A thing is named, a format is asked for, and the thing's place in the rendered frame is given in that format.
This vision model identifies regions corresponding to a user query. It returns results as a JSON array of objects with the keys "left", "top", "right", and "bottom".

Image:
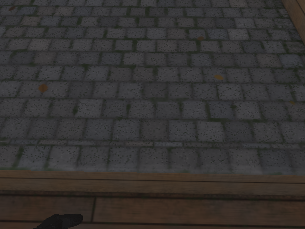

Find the left robot hand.
[{"left": 33, "top": 214, "right": 83, "bottom": 229}]

